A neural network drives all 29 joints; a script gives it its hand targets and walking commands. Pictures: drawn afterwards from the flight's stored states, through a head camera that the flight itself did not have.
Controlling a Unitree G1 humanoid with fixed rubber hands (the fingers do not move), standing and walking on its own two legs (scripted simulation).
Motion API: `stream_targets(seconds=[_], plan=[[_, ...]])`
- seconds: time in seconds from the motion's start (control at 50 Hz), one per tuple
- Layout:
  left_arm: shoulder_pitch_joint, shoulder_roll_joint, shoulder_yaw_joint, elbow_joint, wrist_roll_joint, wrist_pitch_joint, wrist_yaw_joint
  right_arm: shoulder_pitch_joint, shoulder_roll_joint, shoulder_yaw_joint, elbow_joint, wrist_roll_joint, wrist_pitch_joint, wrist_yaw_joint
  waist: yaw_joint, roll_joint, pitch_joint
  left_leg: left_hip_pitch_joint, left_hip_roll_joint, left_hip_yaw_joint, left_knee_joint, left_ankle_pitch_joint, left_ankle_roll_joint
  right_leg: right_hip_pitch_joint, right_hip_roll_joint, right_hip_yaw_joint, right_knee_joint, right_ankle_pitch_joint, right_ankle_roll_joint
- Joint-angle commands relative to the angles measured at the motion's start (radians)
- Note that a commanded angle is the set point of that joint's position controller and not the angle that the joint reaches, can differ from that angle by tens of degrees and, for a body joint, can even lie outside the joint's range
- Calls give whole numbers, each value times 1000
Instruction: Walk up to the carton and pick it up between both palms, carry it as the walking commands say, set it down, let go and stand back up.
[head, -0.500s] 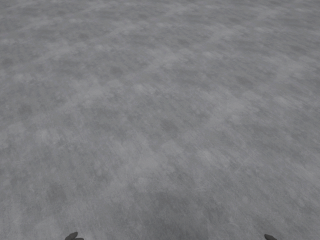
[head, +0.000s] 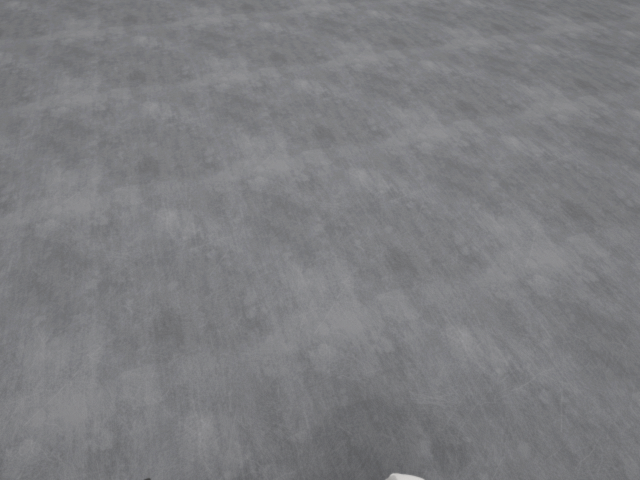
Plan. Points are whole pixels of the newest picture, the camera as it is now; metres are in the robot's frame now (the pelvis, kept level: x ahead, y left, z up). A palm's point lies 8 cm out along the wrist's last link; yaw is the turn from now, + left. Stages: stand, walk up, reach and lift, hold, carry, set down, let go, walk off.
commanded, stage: walk up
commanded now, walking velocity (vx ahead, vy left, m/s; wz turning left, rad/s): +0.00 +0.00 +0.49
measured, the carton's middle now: out of the picture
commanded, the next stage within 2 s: none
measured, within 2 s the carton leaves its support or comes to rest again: neither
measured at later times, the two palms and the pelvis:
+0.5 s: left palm out of the picture +0.01 +0.24 -0.09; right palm out of the picture +0.13 -0.27 -0.13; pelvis -0.02 -0.04 +0.00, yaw +18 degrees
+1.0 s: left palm out of the picture -0.02 +0.21 -0.13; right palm out of the picture +0.13 -0.30 -0.09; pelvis +0.00 -0.06 +0.02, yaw +28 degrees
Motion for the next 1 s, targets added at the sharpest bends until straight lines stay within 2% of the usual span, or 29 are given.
stream_targets(seconds=[0.0,0.12,0.16,0.18,0.2,0.22,0.24,0.26,0.28,0.32,0.34,0.4,0.44,0.48,0.5,0.52,0.54,0.56,0.58,0.6,0.62,0.64,0.66,0.68,0.7,0.74,0.82,0.92,0.98], plan=[[-47,98,15,-76,-4,-19,-3,-18,-196,-52,-66,2,-18,-10,-10,220,-127,147,223,-268,-195,457,126,-76,-11,53,-28,49,8],[-71,78,10,-96,-14,-20,5,-19,-215,-59,-68,0,-10,6,-27,249,-135,50,199,-309,-158,383,99,104,30,32,-327,45,-8],[-16,88,15,-83,-8,-32,15,-38,-202,-52,-76,14,-10,10,-3,215,-162,-16,160,-301,-107,353,47,254,16,26,-522,173,-14],[13,115,20,-76,0,-41,22,-32,-181,-44,-80,23,-13,11,8,156,-182,-74,115,-286,-74,284,10,355,-34,59,-630,209,-31],[57,183,35,-67,14,-49,24,-23,-151,-36,-91,29,-15,12,17,-5,-196,-179,25,-220,41,161,-29,441,-186,219,-731,153,-69],[36,268,56,-68,28,-40,21,-24,-111,-30,-113,28,-11,16,26,-268,-154,-336,-94,-56,296,-199,-76,447,-418,399,-796,218,-179],[17,238,55,-42,27,-35,19,-57,-138,-39,-117,20,2,17,55,-231,-120,-304,-24,-36,508,-285,-85,331,-439,360,-756,319,-276],[-31,192,42,-55,42,-35,22,-27,-137,-38,-96,16,6,22,-1,-146,-93,-274,5,-63,584,-274,-84,253,-378,281,-742,342,-247],[-83,173,32,-74,37,-38,26,17,-120,-39,-81,12,5,27,-38,-130,-80,-262,19,-52,617,-246,-89,212,-357,221,-757,279,-209],[-121,122,21,-79,39,-38,31,25,-99,-31,-57,24,12,40,-44,-147,-60,-253,29,-29,592,-166,-107,204,-257,82,-730,299,-165],[-70,95,26,-90,17,-35,21,-5,-103,-31,-68,10,11,50,-6,-142,-120,-290,14,40,489,-137,-92,288,-241,27,-717,400,-120],[6,124,44,-72,27,-38,13,-34,-102,-19,-90,20,8,57,43,-184,-157,-261,19,61,332,-168,-84,377,-260,-3,-654,534,-121],[30,143,55,-60,27,-37,12,-52,-92,-16,-106,19,7,56,58,-211,-153,-235,27,70,251,-193,-75,373,-296,3,-638,551,-135],[34,158,58,-46,20,-35,13,-50,-86,-27,-109,22,3,55,58,-208,-161,-198,28,86,178,-195,-64,357,-324,1,-627,564,-144],[67,153,57,-8,9,-37,17,-40,-63,-35,-85,32,2,51,51,-175,-143,-140,21,102,74,-100,-63,307,-321,-15,-612,516,-143],[47,159,54,0,-4,-36,17,-5,-68,-47,-73,30,-4,48,20,-148,-153,-55,14,114,-45,16,-53,262,-300,-39,-573,461,-114],[42,142,45,8,-16,-38,15,28,-89,-59,-52,22,-12,43,-6,-98,-179,48,35,77,-112,117,-29,204,-263,-67,-515,416,-74],[31,108,34,4,-26,-43,12,62,-145,-78,-35,7,-20,40,-27,43,-204,183,133,-71,-169,230,15,78,-184,-122,-355,332,-23],[2,57,24,-14,-30,-41,7,98,-219,-104,-25,-3,-26,36,-50,235,-195,276,340,-302,-185,512,100,-141,-67,-141,-138,-112,32],[-92,58,23,-47,-35,-29,16,161,-233,-115,6,-4,-24,16,-103,270,-187,165,420,-357,-200,523,216,-124,-62,-50,17,-181,41],[-121,72,18,-21,-27,-28,6,174,-209,-120,36,-1,-29,1,-92,176,-184,164,433,-451,-254,117,230,-177,-66,8,80,-140,34],[-134,110,30,20,-27,-15,-13,180,-219,-153,45,5,-30,-21,-79,95,-156,166,484,-574,-340,-341,195,-284,-78,71,201,-80,44],[-101,89,26,42,-19,-7,-21,103,-208,-139,21,10,-28,-35,-38,104,-94,136,447,-525,-363,-351,152,-327,-92,97,214,50,52],[-57,83,22,67,-16,-8,-31,42,-186,-128,8,12,-35,-42,-5,127,-69,116,384,-446,-359,-260,109,-321,-95,102,194,138,54],[-45,78,19,85,-26,-14,-34,15,-158,-123,2,10,-45,-40,7,157,-65,96,341,-390,-351,-148,90,-298,-90,90,178,170,56],[-26,75,13,116,-41,-20,-37,23,-139,-122,19,10,-64,-30,11,203,-87,84,308,-317,-350,-51,80,-246,-82,70,144,193,65],[-88,59,4,142,-57,-20,-43,78,-132,-130,47,10,-80,-25,-24,253,-84,94,276,-247,-340,94,80,-210,-54,29,-2,194,77],[-184,48,-2,109,-56,-22,-46,143,-169,-131,80,-6,-73,-25,-76,315,-85,92,287,-275,-330,119,106,-169,-25,-5,-180,150,64],[-209,48,-1,77,-52,-26,-50,144,-187,-122,88,-12,-65,-29,-84,336,-106,73,300,-292,-291,153,111,-99,-15,-4,-285,113,42]])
